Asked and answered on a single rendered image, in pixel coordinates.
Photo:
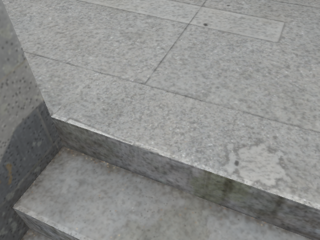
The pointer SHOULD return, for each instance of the stairs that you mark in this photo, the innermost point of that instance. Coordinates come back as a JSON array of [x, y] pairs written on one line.
[[101, 188]]

